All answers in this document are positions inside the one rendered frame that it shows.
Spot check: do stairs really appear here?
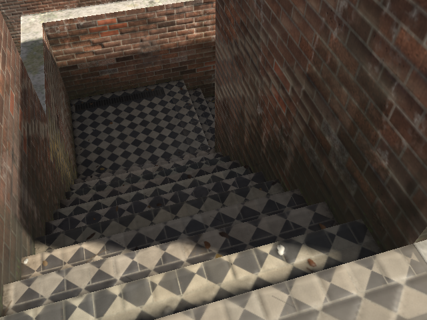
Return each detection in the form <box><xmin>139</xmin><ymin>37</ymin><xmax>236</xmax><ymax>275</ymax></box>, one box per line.
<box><xmin>0</xmin><ymin>148</ymin><xmax>382</xmax><ymax>320</ymax></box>
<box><xmin>187</xmin><ymin>88</ymin><xmax>215</xmax><ymax>149</ymax></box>

